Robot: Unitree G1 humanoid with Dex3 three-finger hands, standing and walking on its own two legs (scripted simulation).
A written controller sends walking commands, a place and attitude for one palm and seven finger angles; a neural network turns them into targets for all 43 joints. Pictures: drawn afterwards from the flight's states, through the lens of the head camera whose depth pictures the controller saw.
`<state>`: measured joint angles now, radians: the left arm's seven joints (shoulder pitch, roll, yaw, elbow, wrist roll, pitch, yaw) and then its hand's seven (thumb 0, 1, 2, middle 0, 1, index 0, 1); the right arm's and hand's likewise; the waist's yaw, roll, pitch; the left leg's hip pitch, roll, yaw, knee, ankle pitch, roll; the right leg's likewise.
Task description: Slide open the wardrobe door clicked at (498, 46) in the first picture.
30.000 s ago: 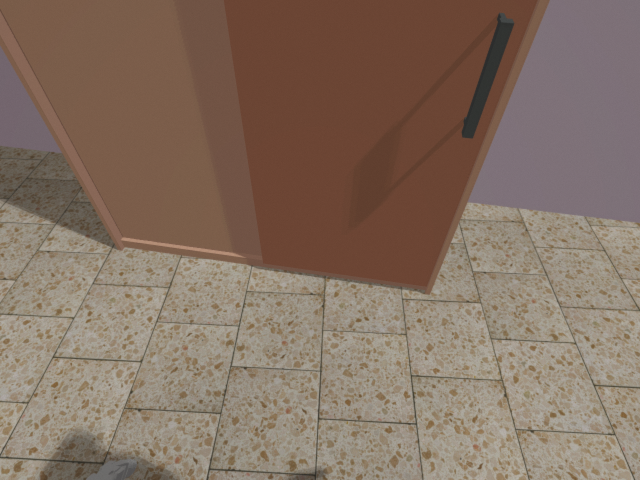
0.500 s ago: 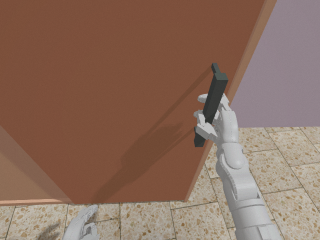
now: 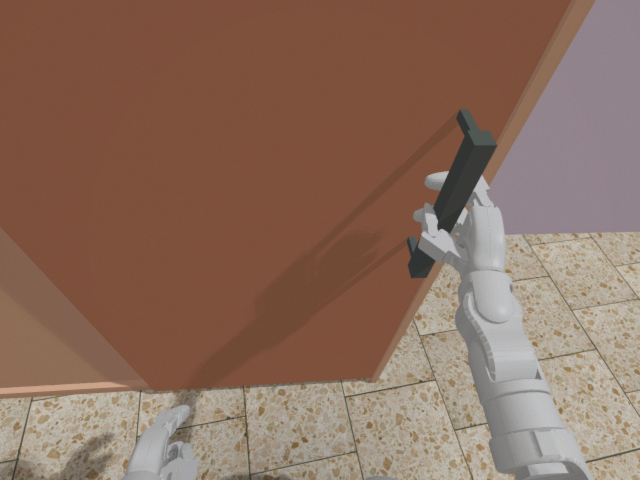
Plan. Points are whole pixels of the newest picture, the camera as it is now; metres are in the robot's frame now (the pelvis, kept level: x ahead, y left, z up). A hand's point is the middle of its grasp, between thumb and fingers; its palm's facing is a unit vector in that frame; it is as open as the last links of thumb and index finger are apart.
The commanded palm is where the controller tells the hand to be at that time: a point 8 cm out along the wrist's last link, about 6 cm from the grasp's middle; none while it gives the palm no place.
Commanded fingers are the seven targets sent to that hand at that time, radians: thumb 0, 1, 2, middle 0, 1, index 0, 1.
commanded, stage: step sideways, sliding the door along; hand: right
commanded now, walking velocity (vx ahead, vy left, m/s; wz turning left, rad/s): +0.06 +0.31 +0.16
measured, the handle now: (438, 205) +0.43 -0.13 +0.11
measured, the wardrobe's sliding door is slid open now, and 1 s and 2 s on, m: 0.00 0.09 0.36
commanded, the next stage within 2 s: none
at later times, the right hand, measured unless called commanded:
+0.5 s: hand (413, 228) +0.39 -0.09 +0.11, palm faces +0.34 +0.94 -0.09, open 6.4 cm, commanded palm +0.34 -0.07 +0.12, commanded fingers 0.00 -0.90 -0.90 0.45 1.40 0.45 1.40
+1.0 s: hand (350, 224) +0.39 -0.02 +0.11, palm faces +0.51 +0.85 -0.09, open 6.7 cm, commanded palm +0.33 +0.02 +0.10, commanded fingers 0.00 -0.90 -0.90 0.45 1.40 0.45 1.40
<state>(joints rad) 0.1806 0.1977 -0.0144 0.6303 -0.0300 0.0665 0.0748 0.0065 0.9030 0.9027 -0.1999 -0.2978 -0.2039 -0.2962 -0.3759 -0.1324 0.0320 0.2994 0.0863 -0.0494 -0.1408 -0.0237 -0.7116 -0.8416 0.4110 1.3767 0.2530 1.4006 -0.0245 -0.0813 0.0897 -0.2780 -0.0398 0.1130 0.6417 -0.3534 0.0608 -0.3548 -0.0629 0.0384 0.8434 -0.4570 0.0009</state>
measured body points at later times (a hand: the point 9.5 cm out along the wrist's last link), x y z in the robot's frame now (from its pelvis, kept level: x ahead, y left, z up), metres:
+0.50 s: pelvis +0.03 +0.12 +0.00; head +0.12 +0.12 +0.44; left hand +0.26 +0.28 -0.11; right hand +0.36 -0.14 +0.12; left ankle +0.08 +0.27 -0.72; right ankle +0.00 -0.11 -0.71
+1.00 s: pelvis +0.08 +0.24 +0.01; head +0.18 +0.22 +0.44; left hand +0.29 +0.44 -0.08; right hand +0.35 -0.06 +0.12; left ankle +0.13 +0.43 -0.69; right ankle +0.05 +0.01 -0.72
